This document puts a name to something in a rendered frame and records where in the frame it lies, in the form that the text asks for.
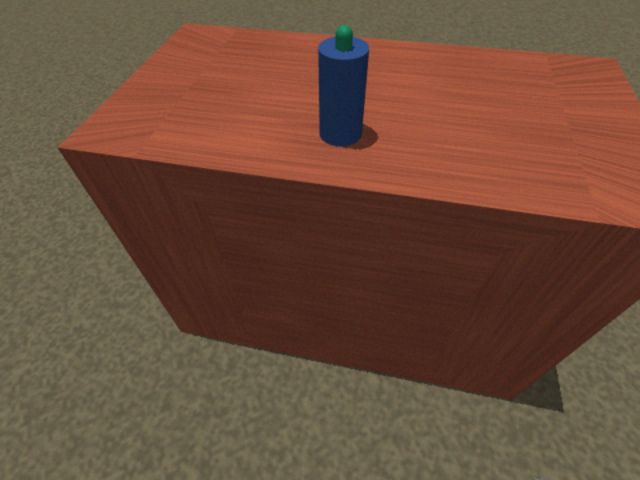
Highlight bottle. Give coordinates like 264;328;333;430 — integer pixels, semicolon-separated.
318;25;369;146

